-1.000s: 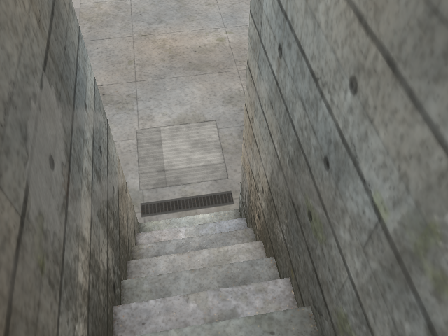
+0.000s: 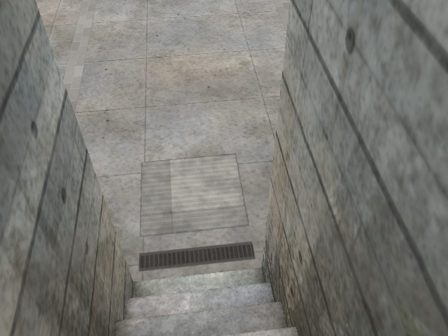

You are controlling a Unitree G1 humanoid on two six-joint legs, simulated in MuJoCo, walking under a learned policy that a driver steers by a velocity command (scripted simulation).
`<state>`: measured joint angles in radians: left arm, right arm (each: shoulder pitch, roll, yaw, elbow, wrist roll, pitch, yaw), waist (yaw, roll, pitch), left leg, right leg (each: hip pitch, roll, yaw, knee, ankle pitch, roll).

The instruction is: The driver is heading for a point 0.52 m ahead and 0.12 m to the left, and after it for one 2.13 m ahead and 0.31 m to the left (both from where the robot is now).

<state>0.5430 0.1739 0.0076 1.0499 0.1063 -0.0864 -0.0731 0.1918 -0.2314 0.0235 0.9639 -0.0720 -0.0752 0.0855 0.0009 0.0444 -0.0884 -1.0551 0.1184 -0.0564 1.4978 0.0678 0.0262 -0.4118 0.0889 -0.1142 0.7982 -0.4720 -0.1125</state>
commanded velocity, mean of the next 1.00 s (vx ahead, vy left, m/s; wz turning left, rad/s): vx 0.50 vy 0.00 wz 0.00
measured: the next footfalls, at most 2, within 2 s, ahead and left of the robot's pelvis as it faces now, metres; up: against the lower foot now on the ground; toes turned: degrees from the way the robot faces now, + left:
left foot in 0.26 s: +0.21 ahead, +0.13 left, -0.22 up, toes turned +5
right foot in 0.60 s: +0.46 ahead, -0.04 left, -0.44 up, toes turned -4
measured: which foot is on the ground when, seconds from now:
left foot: up 0.00-0.24, down 0.26-0.60, up 0.62-1.00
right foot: down 0.00-0.28, up 0.30-0.58, down 0.60-1.00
